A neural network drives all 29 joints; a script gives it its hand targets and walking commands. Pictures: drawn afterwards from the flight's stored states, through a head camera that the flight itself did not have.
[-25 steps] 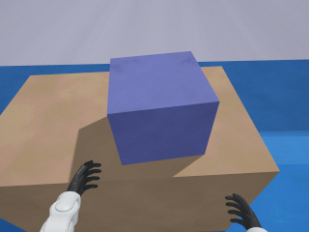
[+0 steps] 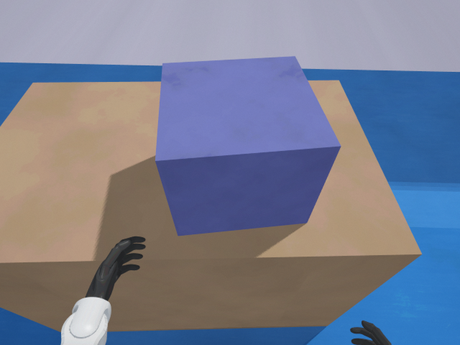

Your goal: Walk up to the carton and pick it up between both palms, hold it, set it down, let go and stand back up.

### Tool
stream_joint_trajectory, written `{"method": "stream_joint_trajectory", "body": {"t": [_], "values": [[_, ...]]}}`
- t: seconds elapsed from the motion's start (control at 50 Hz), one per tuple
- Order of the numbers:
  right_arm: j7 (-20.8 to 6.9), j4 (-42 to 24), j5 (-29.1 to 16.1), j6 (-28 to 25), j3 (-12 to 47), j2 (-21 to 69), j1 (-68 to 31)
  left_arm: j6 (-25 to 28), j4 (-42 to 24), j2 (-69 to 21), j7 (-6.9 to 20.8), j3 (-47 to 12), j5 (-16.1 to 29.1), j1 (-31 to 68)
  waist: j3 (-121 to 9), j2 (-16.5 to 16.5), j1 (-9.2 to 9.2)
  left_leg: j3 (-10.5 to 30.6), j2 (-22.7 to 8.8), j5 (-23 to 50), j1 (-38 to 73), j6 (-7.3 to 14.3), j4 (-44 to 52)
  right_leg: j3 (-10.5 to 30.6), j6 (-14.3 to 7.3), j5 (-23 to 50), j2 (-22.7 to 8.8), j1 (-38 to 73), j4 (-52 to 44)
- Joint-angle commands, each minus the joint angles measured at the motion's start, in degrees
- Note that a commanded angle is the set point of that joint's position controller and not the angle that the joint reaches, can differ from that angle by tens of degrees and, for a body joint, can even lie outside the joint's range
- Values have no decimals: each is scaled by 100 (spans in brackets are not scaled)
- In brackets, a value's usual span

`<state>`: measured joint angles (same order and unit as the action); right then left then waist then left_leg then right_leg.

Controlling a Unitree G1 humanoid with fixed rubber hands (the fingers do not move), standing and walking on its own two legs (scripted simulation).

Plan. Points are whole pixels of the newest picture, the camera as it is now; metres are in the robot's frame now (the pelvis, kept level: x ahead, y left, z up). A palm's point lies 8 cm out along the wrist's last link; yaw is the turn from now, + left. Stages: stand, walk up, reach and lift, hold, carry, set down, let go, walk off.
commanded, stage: stand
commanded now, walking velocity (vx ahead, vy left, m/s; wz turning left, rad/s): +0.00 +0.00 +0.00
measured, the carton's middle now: (236, 145) +0.48 +0.03 +0.05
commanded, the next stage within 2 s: none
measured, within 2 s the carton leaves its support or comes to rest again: neither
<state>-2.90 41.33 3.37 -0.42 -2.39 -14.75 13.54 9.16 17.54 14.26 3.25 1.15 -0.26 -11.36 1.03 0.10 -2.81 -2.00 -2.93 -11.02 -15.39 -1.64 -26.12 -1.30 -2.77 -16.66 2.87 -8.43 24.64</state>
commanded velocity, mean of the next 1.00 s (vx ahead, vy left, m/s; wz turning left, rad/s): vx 0.00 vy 0.00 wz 0.00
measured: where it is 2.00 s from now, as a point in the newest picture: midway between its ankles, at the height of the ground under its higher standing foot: outside the picture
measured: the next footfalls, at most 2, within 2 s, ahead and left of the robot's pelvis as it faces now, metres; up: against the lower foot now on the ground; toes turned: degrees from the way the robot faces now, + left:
none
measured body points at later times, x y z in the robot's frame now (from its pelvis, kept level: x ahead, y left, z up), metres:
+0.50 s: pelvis -0.01 +0.01 +0.00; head -0.01 +0.01 +0.45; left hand +0.21 +0.24 -0.01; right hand +0.11 -0.23 -0.12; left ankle +0.03 +0.14 -0.74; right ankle -0.04 -0.09 -0.74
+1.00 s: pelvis -0.01 +0.00 +0.00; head -0.02 +0.00 +0.45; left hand +0.21 +0.23 -0.01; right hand +0.11 -0.23 -0.13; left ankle +0.03 +0.14 -0.74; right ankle -0.04 -0.09 -0.74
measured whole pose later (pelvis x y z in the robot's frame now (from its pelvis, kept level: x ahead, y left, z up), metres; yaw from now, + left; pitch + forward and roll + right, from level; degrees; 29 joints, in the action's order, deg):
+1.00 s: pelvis -0.01 +0.00 +0.00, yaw -1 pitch -1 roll +0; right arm -2.9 47.1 2.3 0.5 -2.4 -11.2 10.8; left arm 7.6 20.3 12.0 -0.6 3.0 -0.3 -10.7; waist -0.6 0.3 -0.6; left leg -3.4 -2.7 -11.2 -15.5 -1.1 -27.7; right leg 0.1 -2.7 -17.9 2.5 -10.3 29.0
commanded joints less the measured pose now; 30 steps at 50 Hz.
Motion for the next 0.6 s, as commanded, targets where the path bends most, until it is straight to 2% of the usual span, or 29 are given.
{"method": "stream_joint_trajectory", "body": {"t": [0.0, 0.02, 0.04, 0.06, 0.08, 0.1, 0.12, 0.14, 0.16, 0.18, 0.2, 0.22, 0.26, 0.28, 0.3, 0.32, 0.34, 0.36, 0.38, 0.4, 0.42, 0.44, 0.46, 0.48, 0.5, 0.52, 0.54, 0.56, 0.58], "values": [[-61, -353, -23, -93, -150, -534, -475, -594, 576, 456, -259, 210, -108, 44, -197, -696, 209, 309, -192, 271, 441, 56, -70, 845, 104, 1100, -648, -751, -351], [-59, -295, -98, -85, -151, -678, -366, -603, 489, 674, -266, 217, -72, 25, -180, -759, 195, 451, -212, 238, 328, 77, -23, 852, 172, 1119, -629, -735, -309], [-64, -268, -28, -62, -189, -720, -370, -596, 542, 585, -277, 203, -105, -39, -365, -623, 236, 375, -179, 186, 356, 67, -93, 935, 107, 1051, -709, -692, -281], [-64, -201, -23, -43, -171, -528, -297, -632, 590, 493, -290, 185, -69, -353, -188, -752, 293, 334, -182, 143, 488, 46, -99, 952, 90, 820, -745, -891, -436], [-71, -146, -15, -31, -124, -539, -328, -659, 534, 769, -308, 251, -79, -211, 99, -629, 227, 417, -178, 371, 61, 86, -14, 898, 201, 1173, -712, -800, -240], [-45, -154, -32, -13, -95, -488, -376, -651, 478, 473, -318, 168, -103, -231, 72, -771, 211, 343, -174, 186, 199, 57, -179, 994, 150, 812, -729, -950, -387], [-63, -250, -47, -41, -182, -655, -447, -652, 385, 652, -283, 200, -109, -150, 11, -783, 320, 470, -280, 124, 406, 66, -115, 985, 59, 644, -765, -1182, -355], [-47, -164, -36, -41, -152, -676, -548, -657, 414, 509, -260, 182, -124, -147, -116, -433, 320, 389, -301, 345, 453, 124, -132, 960, 50, 927, -719, -946, -264], [-8, -94, -31, -22, -108, -438, -413, -644, 549, 431, -295, 148, -143, -346, -278, -545, 284, 487, -295, 289, 416, 111, -47, 875, 79, 707, -646, -761, -183], [-49, -88, -66, -61, -151, -637, -411, -650, 465, 569, -272, 181, -128, -196, -205, -348, 355, 361, -254, 358, 469, 96, -77, 890, 47, 714, -658, -959, -218], [-50, 82, -29, -25, -124, -584, -191, -662, 497, 649, -319, 232, -138, -177, 29, -638, 321, 455, -247, 122, 161, 133, 87, 745, 49, 318, -537, -959, -192], [-59, 32, -56, -31, -133, -594, -238, -654, 448, 601, -341, 234, -184, -180, 62, -489, 302, 361, -228, 48, 359, 96, -45, 858, 40, 15, -575, -1148, -319], [-61, -19, -106, -28, -133, -443, -382, -659, 519, 403, -321, 159, -131, -277, 358, -1018, 346, 409, -216, -105, 387, 42, -56, 985, 51, -578, -604, -1558, -594], [-32, -2, -25, -19, -127, -440, -355, -663, 635, 315, -324, 141, -78, -472, 478, -838, 218, 425, -254, 18, 387, 44, -36, 1065, 45, -524, -631, -1482, -661], [-32, -22, -76, 5, -151, -517, -597, -650, 502, 291, -311, 116, -105, -329, 378, -449, 188, 321, -189, -171, 209, 87, -72, 1078, -4, -525, -600, -1376, -622], [-84, 9, -114, 13, -114, -313, -590, -677, 533, 323, -293, 126, -111, -261, 448, -353, 339, 408, -227, -60, 296, 132, 124, 1041, -4, -337, -626, -1432, -467], [-79, 78, -108, -39, -110, -421, -307, -664, 578, 605, -297, 228, -147, -174, 621, -440, 295, 463, -197, -9, 7, 82, 158, 909, -7, -419, -589, -1325, -355], [-38, 4, -58, -35, -81, -271, -475, -682, 634, 532, -334, 236, -172, -320, 544, -902, 188, 473, -205, -255, -45, 129, 96, 815, 3, -605, -578, -1327, -478], [-44, 92, -81, 4, -126, -302, -499, -672, 688, 266, -302, 194, -151, -651, 370, -461, 97, 418, -196, -137, 281, 157, -50, 1021, 41, -513, -624, -1261, -548], [-10, 158, -44, 0, -206, -436, -298, -689, 747, 212, -346, 158, -131, -625, 199, -647, 279, 398, -228, -51, 242, 150, 74, 1071, -28, -326, -673, -1143, -483], [21, 82, -66, 0, -209, -426, -452, -695, 697, 167, -350, 156, -113, -673, 237, -421, 267, 327, -249, 26, 494, 154, -3, 1096, -70, -24, -663, -1346, -451], [15, 154, -61, 9, -217, -513, -366, -681, 688, 524, -365, 231, -131, -484, 21, -300, 201, 453, -190, -112, 276, 184, 65, 958, -30, -60, -542, -1055, -318], [10, 133, -49, -13, -219, -493, -543, -688, 636, 236, -380, 178, -116, -413, 207, -340, 227, 445, -256, -18, 120, 238, 143, 938, -72, 164, -611, -952, -236], [-9, 45, -76, -58, -136, -289, -603, -684, 699, 513, -355, 233, -151, -419, 36, -427, 247, 541, -203, 37, 41, 205, 113, 826, -47, 143, -611, -770, -163], [-16, -22, -46, -86, -161, -387, -623, -702, 645, 346, -353, 218, -145, -396, -55, -431, 189, 357, -240, 43, 242, 224, 62, 903, -67, 268, -585, -916, -192], [-56, 87, -78, -39, -173, -285, -700, -684, 649, 361, -338, 253, -124, -389, -27, -579, 130, 483, -209, 216, 262, 170, 124, 773, -24, 141, -530, -957, -126], [-27, -20, -106, -45, -154, -334, -755, -653, 694, 259, -338, 173, -138, -429, 86, -547, 132, 413, -285, 264, 581, 182, 83, 875, -68, 201, -534, -1231, -198], [-18, 91, -141, -46, -198, -324, -574, -692, 771, 181, -352, 152, -81, -545, -46, -468, 252, 397, -249, -8, 505, 165, -56, 934, -78, 201, -604, -1204, -284], [-38, 141, -59, 19, -159, -211, -516, -699, 806, 323, -371, 207, -111, -549, 214, -417, 171, 396, -216, 53, 204, 185, 75, 902, -52, 225, -586, -965, -261]]}}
